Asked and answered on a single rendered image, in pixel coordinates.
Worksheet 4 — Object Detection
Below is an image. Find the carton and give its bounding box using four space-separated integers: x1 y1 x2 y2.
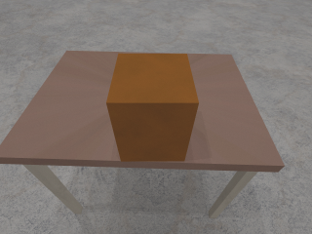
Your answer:
106 54 199 162

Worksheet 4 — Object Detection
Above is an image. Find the table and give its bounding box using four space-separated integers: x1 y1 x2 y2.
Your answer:
0 51 285 219

